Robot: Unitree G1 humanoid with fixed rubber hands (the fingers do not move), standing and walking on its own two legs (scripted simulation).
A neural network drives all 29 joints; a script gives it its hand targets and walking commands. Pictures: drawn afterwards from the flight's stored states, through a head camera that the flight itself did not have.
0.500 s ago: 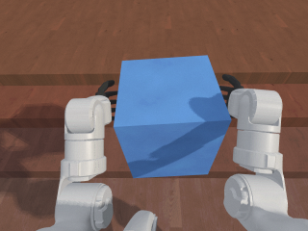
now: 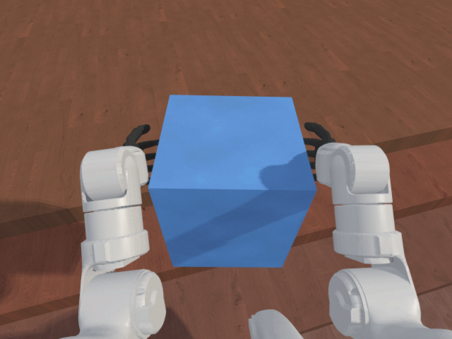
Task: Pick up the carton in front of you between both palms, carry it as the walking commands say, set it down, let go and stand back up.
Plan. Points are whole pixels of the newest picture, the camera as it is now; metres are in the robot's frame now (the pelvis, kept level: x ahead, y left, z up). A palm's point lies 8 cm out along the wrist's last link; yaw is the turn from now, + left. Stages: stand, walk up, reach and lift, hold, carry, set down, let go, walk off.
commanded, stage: carry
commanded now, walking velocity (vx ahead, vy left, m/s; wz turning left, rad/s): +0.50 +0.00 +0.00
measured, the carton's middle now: (229, 186) +0.38 -0.03 +0.06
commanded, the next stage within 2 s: none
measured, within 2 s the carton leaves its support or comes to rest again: neither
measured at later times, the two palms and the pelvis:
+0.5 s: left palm (138, 19) +0.67 +0.11 +0.25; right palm (284, 2) +0.70 -0.19 +0.25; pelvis +0.31 -0.08 +0.10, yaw +1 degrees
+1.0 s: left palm out of the picture +0.99 +0.12 +0.35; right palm out of the picture +0.97 -0.18 +0.35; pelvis +0.61 -0.01 +0.21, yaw +0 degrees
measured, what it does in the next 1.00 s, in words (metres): climbs: right foot 0.10 m higher, then left foot 0.10 m higher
